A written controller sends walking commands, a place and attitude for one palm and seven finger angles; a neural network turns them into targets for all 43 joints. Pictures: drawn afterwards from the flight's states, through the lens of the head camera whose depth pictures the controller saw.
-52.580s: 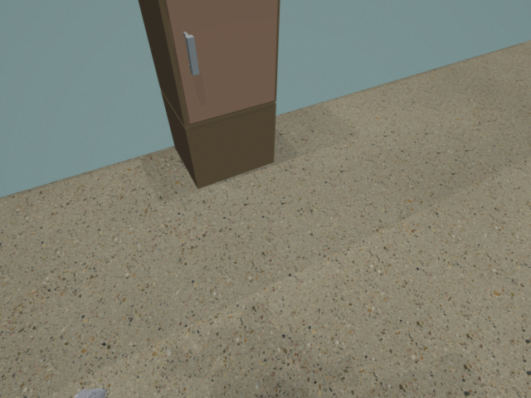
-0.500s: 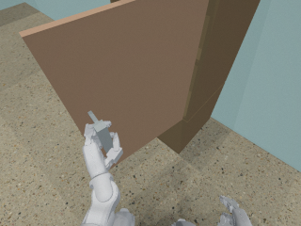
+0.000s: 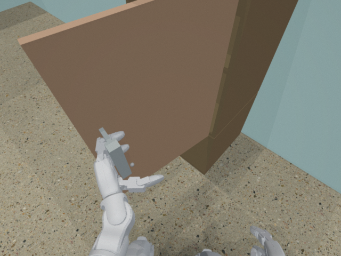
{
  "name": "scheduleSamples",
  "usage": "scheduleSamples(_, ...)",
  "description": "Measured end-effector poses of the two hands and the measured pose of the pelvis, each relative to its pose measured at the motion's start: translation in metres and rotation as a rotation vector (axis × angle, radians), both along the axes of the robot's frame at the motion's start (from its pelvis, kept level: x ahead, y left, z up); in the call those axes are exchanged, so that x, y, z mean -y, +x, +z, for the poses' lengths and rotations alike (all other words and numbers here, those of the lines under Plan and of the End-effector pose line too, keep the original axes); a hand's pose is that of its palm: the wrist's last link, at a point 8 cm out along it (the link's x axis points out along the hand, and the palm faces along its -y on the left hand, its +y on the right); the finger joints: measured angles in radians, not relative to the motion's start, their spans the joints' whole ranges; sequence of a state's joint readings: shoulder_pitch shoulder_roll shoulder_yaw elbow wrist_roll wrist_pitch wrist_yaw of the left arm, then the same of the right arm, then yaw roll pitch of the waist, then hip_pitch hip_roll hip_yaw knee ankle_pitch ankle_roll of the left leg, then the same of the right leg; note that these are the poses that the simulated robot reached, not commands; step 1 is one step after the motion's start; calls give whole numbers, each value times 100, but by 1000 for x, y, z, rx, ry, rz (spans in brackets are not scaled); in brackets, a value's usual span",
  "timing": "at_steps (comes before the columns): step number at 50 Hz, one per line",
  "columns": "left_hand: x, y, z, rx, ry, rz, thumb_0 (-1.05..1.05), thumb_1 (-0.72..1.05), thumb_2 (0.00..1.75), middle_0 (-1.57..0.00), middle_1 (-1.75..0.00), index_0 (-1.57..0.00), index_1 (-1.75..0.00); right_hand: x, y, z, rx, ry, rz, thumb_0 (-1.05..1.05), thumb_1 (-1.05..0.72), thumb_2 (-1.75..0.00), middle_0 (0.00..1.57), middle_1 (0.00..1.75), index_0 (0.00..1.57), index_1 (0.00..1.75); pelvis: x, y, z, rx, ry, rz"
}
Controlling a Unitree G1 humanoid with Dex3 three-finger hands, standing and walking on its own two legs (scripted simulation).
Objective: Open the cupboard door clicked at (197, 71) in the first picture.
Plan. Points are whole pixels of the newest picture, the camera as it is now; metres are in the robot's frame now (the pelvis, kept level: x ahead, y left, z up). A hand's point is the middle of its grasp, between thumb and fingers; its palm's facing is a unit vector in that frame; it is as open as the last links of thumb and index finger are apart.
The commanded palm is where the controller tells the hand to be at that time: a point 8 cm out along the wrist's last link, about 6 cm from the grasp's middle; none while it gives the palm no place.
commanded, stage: open thumb and fingers to let go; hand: left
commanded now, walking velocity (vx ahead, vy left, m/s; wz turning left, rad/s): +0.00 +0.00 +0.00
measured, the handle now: (114, 153) +0.34 +0.15 +0.04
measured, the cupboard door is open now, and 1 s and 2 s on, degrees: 79 81 81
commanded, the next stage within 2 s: slide the hand sideways off the handle in 0.24 s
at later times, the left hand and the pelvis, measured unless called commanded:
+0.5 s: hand (126, 180) +0.28 +0.11 +0.03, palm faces -0.05 -0.99 -0.09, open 15.6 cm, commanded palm +0.26 +0.16 +0.04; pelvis -0.01 +0.02 +0.00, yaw +0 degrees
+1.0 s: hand (111, 195) +0.24 +0.14 +0.04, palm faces -0.06 -1.00 -0.01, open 16.2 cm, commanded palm +0.22 +0.21 +0.04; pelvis -0.01 +0.04 -0.01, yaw -2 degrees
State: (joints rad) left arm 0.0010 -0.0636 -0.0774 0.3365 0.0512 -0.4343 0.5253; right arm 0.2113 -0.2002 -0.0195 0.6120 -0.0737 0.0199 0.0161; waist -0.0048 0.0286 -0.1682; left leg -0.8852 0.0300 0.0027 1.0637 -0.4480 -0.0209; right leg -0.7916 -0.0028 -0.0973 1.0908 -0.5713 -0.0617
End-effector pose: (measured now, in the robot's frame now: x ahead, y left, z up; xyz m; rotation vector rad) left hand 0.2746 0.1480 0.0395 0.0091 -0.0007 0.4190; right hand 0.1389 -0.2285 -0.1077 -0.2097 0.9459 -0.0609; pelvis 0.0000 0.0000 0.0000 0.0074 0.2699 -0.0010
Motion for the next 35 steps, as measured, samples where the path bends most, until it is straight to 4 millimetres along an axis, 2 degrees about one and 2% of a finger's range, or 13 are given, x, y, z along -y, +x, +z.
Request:
scheduleSamples(7, -2, -2, -1, -4, -2, -30, -1, -47, 32, -32, -94, -31, -95, -5, 3, 3, 12, -4, -4, 1, -90, -90, 20, 30, 20, 30, -5, 0, 0, 3, -6, -2)
scheduleSamples(19, -6, -7, -1, -1, 10, -89, -2, -50, 30, -44, -63, -42, -66, -23, 12, 8, 55, 9, 18, 1, -90, -90, 20, 30, 20, 30, -14, -5, -1, 12, -16, -2)
scheduleSamples(23, -17, -11, -2, 11, 89, -346, -2, -49, 30, -36, -52, -31, -53, -24, 8, 9, 67, 5, 5, 1, -90, -90, 20, 30, 21, 30, -17, -8, -3, 15, -22, 1)
scheduleSamples(26, -23, -14, -1, 2, 64, -508, -2, -50, 30, -29, -44, -24, -44, -23, 3, 10, 78, 2, -20, 1, -90, -90, 21, 30, 21, 30, -21, -11, -3, 28, -30, 0)
scheduleSamples(30, -25, -18, -1, 0, -26, -523, -2, -50, 30, -22, -37, -20, -37, -23, -3, 14, 90, -6, -38, 1, -90, -90, 20, 30, 21, 30, -28, -13, -2, 32, -34, -7)
scheduleSamples(35, -24, -27, -2, 17, -43, -483, -2, -50, 30, -18, -32, -18, -33, -25, -7, 17, 106, -9, -37, 1, -90, -90, 20, 30, 21, 30, -33, -14, -5, 24, -31, -18)
